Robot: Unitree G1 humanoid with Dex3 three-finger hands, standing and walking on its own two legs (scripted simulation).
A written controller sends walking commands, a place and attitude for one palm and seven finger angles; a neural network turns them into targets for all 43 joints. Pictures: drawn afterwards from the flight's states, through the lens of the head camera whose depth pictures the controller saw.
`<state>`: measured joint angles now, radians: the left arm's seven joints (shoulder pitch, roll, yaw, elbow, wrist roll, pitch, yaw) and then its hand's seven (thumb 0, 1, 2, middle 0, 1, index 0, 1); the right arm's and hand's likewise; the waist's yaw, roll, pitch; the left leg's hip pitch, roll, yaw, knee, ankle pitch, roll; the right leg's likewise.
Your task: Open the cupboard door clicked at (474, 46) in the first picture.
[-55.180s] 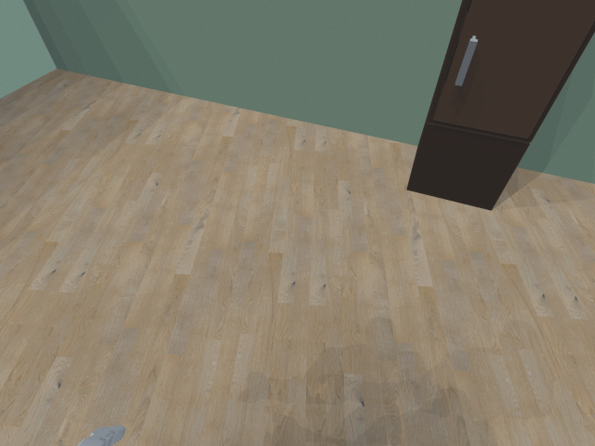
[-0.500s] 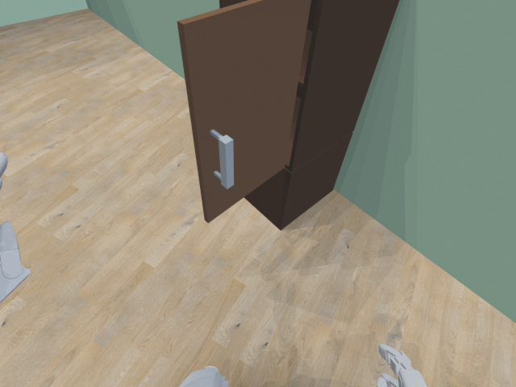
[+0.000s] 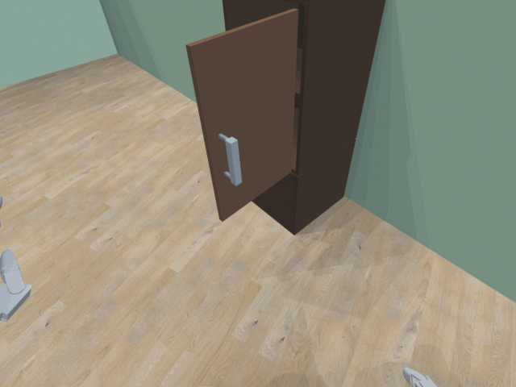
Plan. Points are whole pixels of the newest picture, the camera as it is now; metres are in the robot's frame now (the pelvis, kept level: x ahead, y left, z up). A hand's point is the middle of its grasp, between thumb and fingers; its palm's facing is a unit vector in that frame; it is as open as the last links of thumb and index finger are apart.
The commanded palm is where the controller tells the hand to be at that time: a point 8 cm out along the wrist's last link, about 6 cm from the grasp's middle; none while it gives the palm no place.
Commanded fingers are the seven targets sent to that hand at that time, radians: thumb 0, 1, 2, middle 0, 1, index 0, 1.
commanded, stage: stop stepping back and stand still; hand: left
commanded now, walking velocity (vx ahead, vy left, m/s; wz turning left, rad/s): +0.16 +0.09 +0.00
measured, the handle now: (229, 159) +0.74 +0.14 -0.09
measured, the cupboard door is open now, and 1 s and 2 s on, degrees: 93 93 93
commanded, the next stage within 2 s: let the arm hang, fingers relaxed in 0.96 s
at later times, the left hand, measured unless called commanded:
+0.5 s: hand (59, 273) +0.22 +0.27 +0.14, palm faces +0.41 -0.76 -0.51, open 7.4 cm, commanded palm +0.15 +0.31 +0.17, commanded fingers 0.00 0.90 0.90 -0.20 -0.30 -0.20 -0.30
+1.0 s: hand (73, 259) +0.24 +0.26 +0.14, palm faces +0.35 -0.79 -0.50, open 7.4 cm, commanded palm +0.18 +0.31 +0.17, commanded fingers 0.00 0.90 0.90 -0.20 -0.30 -0.20 -0.30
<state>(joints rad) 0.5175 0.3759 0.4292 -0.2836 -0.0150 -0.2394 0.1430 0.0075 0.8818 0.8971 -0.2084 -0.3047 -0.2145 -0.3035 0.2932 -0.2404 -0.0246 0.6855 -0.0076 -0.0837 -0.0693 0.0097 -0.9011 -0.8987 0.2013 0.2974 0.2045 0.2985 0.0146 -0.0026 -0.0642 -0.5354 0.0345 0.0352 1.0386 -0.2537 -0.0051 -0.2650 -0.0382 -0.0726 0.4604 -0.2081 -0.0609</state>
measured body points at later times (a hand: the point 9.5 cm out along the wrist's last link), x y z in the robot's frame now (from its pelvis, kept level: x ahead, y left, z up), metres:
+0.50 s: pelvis +0.01 +0.01 -0.02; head +0.04 -0.01 +0.43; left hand +0.19 +0.30 +0.17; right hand +0.17 -0.21 -0.12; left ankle -0.02 +0.15 -0.71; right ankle +0.05 -0.07 -0.75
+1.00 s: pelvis +0.04 +0.01 -0.01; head +0.06 +0.00 +0.44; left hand +0.22 +0.30 +0.17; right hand +0.21 -0.22 -0.10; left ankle +0.03 +0.13 -0.75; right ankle +0.05 -0.07 -0.75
